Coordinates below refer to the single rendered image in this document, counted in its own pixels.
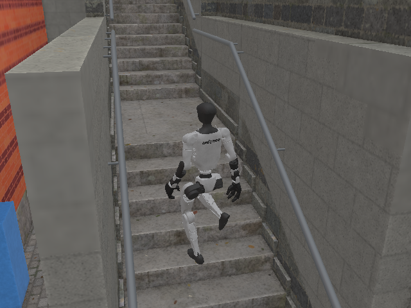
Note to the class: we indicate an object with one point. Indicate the stairs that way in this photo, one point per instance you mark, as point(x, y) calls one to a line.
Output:
point(237, 269)
point(153, 61)

